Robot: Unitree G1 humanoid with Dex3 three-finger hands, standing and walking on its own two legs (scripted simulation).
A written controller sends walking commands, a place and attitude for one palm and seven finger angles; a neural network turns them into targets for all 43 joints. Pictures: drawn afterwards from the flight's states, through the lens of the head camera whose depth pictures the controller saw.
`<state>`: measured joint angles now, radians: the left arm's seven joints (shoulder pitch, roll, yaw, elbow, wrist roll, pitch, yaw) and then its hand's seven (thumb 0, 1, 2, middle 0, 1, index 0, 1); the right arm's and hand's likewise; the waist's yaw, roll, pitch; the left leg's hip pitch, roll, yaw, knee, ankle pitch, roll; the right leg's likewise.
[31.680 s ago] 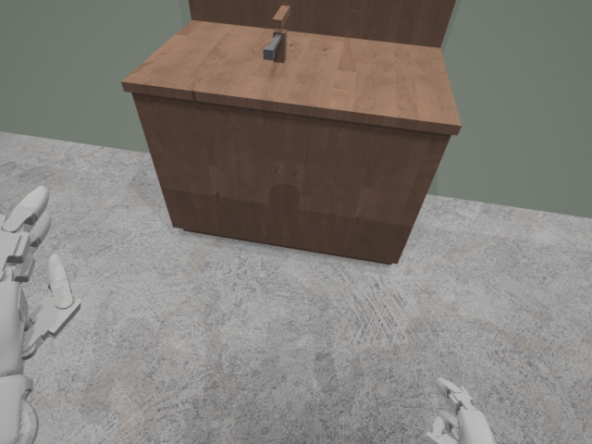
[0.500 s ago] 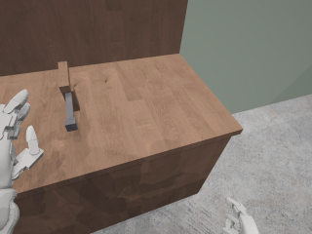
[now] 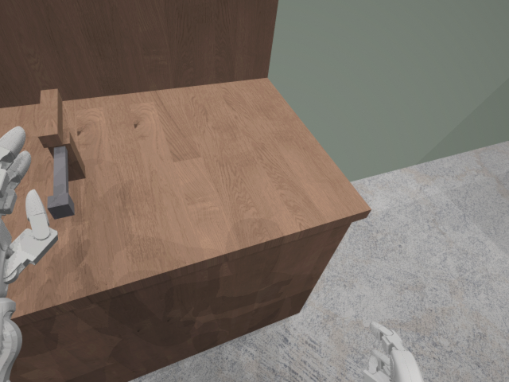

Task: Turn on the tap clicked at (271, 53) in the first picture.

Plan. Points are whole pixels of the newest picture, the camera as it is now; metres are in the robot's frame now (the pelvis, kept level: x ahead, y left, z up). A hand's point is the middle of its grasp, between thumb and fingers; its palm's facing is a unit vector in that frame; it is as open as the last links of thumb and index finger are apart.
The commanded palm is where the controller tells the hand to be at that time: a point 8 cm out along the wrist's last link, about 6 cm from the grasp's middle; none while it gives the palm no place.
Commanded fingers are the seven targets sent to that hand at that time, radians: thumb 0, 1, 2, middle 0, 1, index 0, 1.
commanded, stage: shuffle to correct the standing spot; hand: left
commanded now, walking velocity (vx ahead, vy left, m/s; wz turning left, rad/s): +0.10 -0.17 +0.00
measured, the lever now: (61, 205) +0.34 +0.33 +0.07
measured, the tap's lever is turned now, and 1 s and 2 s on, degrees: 0 0 0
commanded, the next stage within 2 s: come to a stop and stand still in 0.06 s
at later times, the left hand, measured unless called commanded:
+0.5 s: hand (96, 208) +0.26 +0.22 +0.18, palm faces +0.43 -0.84 -0.34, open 7.4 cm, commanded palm +0.21 +0.25 +0.19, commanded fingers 0.00 0.90 0.90 -0.20 -0.30 -0.20 -0.30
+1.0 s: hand (74, 177) +0.29 +0.25 +0.20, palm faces +0.49 -0.79 -0.36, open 7.4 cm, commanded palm +0.21 +0.25 +0.19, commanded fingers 0.00 0.90 0.90 -0.20 -0.30 -0.20 -0.30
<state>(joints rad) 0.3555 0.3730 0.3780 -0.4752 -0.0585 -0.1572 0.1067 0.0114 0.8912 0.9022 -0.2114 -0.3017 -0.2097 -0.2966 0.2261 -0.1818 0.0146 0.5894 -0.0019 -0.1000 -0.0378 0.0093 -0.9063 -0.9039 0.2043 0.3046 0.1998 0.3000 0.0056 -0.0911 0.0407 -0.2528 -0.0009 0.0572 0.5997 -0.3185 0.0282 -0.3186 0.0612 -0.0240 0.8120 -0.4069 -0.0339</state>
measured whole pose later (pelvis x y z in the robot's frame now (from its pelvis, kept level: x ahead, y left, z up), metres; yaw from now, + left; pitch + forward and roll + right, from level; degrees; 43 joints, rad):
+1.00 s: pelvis +0.05 -0.03 +0.01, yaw +1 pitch +0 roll -1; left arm 0.26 0.41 0.45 -0.37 -0.05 -0.22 0.11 0.01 0.89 0.90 -0.21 -0.30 -0.21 -0.30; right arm 0.21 -0.21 0.02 0.58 0.01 -0.16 -0.01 0.01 -0.91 -0.90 0.21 0.30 0.20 0.30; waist 0.04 -0.02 0.08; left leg -0.25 0.01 0.05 0.49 -0.23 0.02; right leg -0.25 -0.02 -0.09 0.44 -0.18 -0.01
